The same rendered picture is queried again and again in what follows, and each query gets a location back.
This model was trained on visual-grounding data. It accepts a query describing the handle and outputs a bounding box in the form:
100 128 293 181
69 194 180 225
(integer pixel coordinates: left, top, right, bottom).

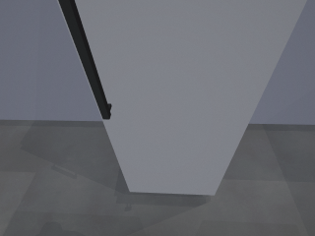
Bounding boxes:
58 0 112 120

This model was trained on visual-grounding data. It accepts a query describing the fridge door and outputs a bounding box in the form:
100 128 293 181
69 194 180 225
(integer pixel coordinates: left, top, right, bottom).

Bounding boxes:
57 0 307 196

